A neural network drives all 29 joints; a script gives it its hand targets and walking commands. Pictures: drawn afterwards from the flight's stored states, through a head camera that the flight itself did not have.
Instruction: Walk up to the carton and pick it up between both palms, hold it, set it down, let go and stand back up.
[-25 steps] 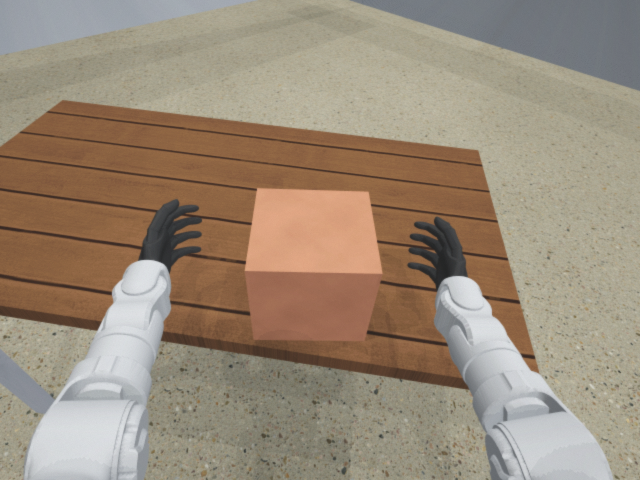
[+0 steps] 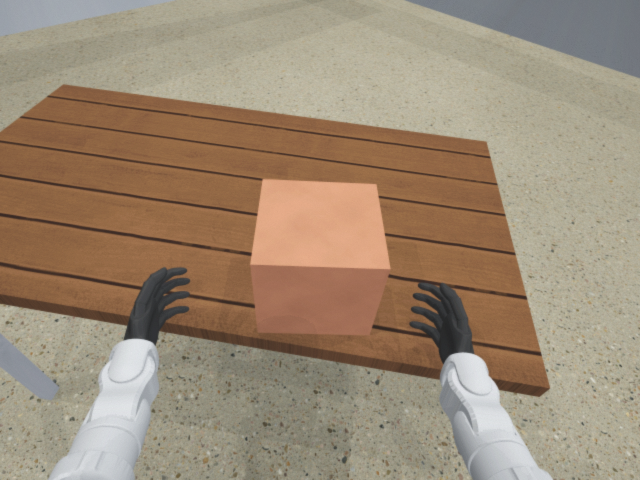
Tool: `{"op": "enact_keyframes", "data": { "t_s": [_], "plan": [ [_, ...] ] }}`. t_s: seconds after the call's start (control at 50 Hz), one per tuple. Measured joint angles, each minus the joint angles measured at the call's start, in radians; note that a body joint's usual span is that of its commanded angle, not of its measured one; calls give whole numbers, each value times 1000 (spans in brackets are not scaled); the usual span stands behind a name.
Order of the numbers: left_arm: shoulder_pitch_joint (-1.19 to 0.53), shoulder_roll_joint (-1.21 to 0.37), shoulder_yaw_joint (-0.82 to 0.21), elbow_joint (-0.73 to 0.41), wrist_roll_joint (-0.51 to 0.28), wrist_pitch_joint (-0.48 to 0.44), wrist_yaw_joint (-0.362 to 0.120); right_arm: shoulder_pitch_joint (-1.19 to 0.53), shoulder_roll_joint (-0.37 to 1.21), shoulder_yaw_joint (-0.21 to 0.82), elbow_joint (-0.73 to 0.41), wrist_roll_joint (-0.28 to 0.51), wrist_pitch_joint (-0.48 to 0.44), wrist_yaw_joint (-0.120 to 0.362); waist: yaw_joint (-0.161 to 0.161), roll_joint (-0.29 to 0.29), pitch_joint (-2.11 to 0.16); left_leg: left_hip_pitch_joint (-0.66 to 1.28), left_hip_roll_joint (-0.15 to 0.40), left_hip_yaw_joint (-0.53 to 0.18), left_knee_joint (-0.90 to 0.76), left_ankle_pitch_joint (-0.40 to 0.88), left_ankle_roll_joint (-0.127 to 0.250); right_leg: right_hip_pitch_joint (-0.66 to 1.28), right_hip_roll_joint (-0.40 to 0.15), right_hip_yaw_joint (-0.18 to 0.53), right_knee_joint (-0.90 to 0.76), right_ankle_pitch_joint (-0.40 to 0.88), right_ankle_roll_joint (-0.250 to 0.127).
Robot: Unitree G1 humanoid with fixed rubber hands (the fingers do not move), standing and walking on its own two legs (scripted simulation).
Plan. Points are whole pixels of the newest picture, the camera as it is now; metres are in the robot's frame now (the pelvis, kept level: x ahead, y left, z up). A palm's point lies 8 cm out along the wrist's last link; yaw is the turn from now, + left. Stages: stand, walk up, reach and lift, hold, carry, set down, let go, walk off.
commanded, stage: set down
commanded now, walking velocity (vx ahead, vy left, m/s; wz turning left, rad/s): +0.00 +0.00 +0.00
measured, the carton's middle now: (316, 258) +0.44 +0.04 -0.01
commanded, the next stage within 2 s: let go in 1.20 s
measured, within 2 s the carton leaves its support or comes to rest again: neither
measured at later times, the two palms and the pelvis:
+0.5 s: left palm (149, 379) +0.24 +0.24 -0.03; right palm (471, 404) +0.24 -0.17 -0.02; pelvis +0.01 +0.00 +0.00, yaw -1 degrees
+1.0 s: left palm (155, 423) +0.20 +0.23 -0.07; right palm (497, 463) +0.19 -0.21 -0.06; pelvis +0.01 -0.01 +0.00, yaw -1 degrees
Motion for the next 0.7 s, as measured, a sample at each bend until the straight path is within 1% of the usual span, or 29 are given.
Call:
{"op": "enact_keyframes", "data": {
  "t_s": [0.06, 0.16, 0.28, 0.4, 0.54, 0.7],
  "plan": [
    [60, -6, -12, -33, 12, -14, 2, 46, 7, 10, -9, -4, -33, 5, -4, 4, 14, 7, 1, -2, 7, -7, -1, 12, 1, -2, -3, -2, 1],
    [177, -32, -28, -125, 35, 23, -1, 135, 1, 19, -46, -11, -63, 6, -9, 16, 31, 31, 2, 0, 7, -16, 0, 42, 3, 2, -18, -1, 4],
    [247, -34, -48, -213, 35, 79, 8, 209, -22, 9, -110, -26, -44, 18, -3, 19, 40, 64, 1, 11, -9, -14, 4, 66, 2, 14, -24, 0, 7],
    [241, -12, -55, -211, 22, 117, 16, 235, -25, 4, -134, -45, 3, 35, 5, 9, 42, 84, 1, 22, -29, -6, 4, 73, 2, 25, -21, 0, 4],
    [267, -15, -53, -204, 39, 163, 3, 270, -14, 13, -134, -70, 34, 35, 0, 9, 47, 107, 1, 24, -45, -4, 0, 92, 4, 27, -31, -1, 1],
    [383, -37, -41, -277, 81, 209, -16, 371, -27, 17, -162, -93, 24, 34, -3, 18, 63, 134, 4, 25, -59, -5, -4, 121, 8, 30, -50, 1, 1]
  ]
}}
